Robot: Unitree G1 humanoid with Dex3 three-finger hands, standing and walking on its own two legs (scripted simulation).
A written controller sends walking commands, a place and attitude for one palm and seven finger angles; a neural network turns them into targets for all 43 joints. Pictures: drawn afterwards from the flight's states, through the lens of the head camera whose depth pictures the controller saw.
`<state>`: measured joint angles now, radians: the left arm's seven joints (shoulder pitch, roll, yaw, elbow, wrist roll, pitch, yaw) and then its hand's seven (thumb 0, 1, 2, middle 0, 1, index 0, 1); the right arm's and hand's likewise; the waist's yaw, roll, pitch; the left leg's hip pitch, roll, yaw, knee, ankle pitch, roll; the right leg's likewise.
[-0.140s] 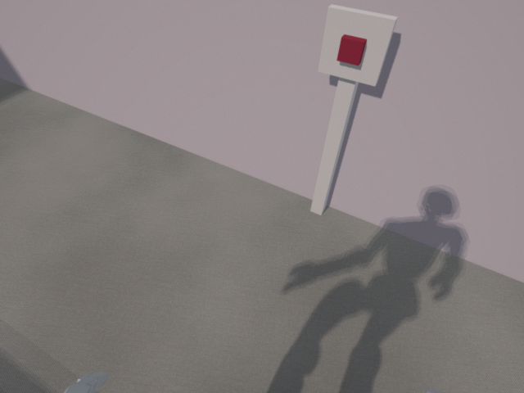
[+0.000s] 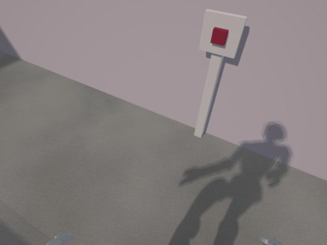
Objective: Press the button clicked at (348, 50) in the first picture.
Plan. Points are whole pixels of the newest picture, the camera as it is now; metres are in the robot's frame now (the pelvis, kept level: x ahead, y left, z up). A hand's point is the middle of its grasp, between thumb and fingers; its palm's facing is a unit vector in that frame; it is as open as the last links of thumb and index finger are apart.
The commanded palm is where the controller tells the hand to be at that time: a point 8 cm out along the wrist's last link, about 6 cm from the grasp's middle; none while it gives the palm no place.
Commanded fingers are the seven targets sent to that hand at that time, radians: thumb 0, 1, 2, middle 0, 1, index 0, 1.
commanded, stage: stand and wait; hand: left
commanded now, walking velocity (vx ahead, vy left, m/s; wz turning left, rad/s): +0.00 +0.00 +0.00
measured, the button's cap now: (219, 36) +1.05 -0.22 +0.07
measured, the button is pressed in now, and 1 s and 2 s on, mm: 0 0 0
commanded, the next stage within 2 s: look at it before walking up in 0.86 s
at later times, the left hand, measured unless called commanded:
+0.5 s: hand out of the picture +0.04 +0.23 -0.15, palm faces -0.01 -0.94 -0.34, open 7.4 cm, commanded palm none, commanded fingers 0.00 0.90 0.90 -0.20 -0.30 -0.20 -0.30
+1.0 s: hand out of the picture +0.05 +0.22 -0.15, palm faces -0.03 -0.94 -0.33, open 7.4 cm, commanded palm none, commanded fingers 0.00 0.90 0.90 -0.20 -0.30 -0.20 -0.30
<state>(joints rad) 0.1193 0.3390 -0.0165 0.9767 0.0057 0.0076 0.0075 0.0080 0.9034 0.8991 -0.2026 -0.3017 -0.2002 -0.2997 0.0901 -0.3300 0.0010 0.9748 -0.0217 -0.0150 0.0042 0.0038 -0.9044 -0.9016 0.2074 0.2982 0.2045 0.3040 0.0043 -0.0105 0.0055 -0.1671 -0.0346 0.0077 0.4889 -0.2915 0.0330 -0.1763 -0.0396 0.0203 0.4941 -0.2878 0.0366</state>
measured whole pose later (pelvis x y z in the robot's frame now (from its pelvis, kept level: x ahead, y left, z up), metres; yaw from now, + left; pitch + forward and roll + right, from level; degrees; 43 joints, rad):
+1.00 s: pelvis -0.03 -0.02 +0.01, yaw +0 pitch -2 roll +0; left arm 0.13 0.33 -0.01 1.09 0.01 -0.01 0.00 0.01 0.90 0.90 -0.20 -0.30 -0.20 -0.30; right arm 0.13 -0.34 0.00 1.12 -0.02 -0.01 0.01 0.00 -0.91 -0.90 0.21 0.30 0.20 0.30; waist 0.00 0.00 0.03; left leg -0.16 0.00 0.00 0.38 -0.19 -0.01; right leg -0.17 0.00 0.01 0.40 -0.20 0.00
